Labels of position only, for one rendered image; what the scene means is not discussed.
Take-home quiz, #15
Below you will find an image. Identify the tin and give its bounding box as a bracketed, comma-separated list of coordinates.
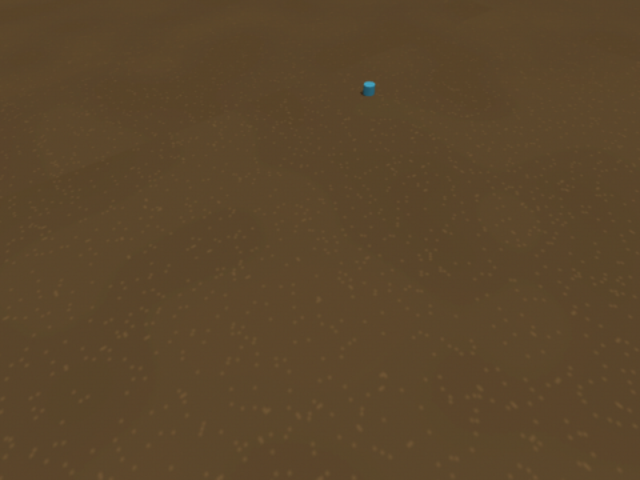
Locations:
[363, 81, 375, 96]

